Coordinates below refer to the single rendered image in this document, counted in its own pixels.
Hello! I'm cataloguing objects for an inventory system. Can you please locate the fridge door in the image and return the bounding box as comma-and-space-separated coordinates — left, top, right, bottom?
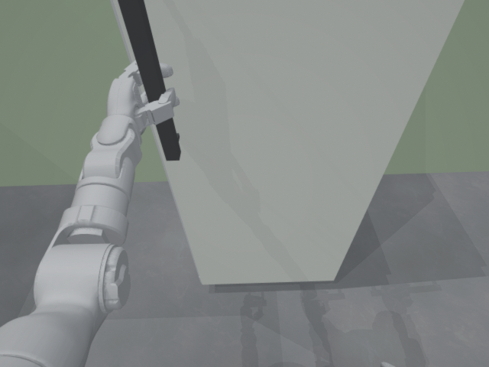
113, 0, 465, 284

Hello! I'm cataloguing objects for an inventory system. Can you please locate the robot left forearm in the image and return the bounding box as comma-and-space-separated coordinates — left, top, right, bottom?
34, 115, 142, 306

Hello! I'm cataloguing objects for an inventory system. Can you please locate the handle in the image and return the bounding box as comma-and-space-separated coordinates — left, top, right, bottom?
118, 0, 181, 161

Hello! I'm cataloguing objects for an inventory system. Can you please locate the left robot hand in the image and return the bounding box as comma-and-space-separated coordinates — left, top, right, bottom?
107, 60, 180, 135

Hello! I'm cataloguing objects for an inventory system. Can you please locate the left robot upper arm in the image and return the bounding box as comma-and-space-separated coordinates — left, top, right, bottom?
0, 244, 131, 367

